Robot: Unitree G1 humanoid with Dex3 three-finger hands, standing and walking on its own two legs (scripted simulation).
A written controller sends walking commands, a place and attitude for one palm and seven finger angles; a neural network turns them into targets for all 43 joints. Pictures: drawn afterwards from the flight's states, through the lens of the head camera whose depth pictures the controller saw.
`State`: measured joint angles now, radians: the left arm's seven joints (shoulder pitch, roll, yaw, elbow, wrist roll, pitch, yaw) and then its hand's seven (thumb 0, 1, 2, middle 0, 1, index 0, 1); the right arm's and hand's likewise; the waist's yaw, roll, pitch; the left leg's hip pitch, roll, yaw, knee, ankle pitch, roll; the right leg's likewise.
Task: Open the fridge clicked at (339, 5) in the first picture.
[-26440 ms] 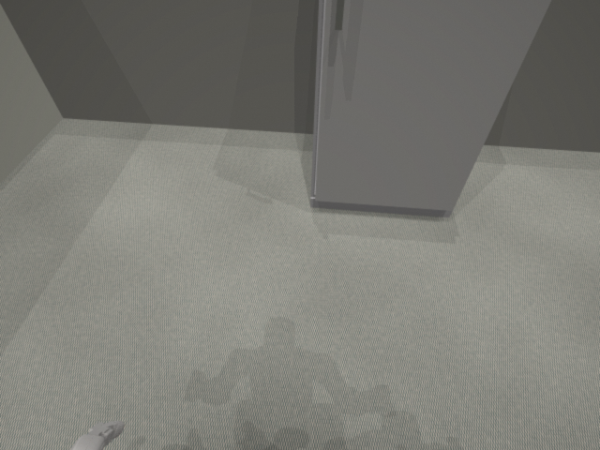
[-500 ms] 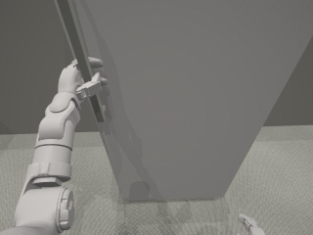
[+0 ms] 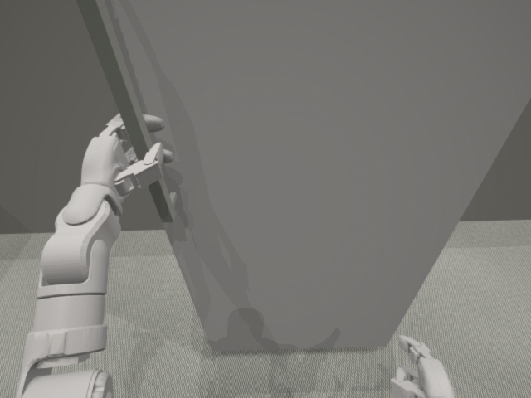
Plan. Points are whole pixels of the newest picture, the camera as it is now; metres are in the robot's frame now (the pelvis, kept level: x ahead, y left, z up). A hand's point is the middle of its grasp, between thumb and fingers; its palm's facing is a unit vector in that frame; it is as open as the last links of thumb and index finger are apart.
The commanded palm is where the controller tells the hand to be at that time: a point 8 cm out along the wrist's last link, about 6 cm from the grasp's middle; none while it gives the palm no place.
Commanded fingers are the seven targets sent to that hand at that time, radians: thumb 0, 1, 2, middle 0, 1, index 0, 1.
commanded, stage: pull the door a little, standing still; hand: left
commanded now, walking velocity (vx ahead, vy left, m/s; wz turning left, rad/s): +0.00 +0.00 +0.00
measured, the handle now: (137, 109) +0.42 +0.20 +0.27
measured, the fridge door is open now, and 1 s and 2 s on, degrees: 0 9 38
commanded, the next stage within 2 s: walk backward, drawing the door open in 0.48 s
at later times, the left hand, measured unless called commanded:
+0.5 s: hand (152, 180) +0.34 +0.17 +0.21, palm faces +0.06 -1.00 -0.06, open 6.2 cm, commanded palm +0.26 +0.21 +0.21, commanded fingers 0.00 0.90 0.90 -0.45 -1.40 -0.45 -1.40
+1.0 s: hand (154, 211) +0.29 +0.16 +0.19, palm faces +0.44 -0.81 -0.38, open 6.7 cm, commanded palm +0.24 +0.19 +0.20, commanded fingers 0.00 0.90 0.90 -0.45 -1.40 -0.45 -1.40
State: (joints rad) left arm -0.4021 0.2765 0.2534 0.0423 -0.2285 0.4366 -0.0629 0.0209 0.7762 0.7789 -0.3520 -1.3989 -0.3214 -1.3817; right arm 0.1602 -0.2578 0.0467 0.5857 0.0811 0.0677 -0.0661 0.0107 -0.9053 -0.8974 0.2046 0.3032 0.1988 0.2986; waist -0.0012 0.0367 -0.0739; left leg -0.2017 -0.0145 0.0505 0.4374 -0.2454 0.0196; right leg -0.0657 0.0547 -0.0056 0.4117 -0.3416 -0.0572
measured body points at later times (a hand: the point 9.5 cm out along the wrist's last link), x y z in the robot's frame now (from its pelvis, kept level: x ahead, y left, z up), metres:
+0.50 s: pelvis +0.05 +0.00 +0.01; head +0.02 -0.03 +0.45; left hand +0.33 +0.22 +0.21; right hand +0.24 -0.22 -0.08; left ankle -0.01 +0.12 -0.73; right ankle -0.08 -0.07 -0.72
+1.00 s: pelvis +0.07 -0.06 -0.02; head +0.11 -0.12 +0.43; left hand +0.27 +0.20 +0.21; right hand +0.27 -0.25 -0.14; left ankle -0.01 +0.11 -0.71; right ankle +0.15 -0.09 -0.74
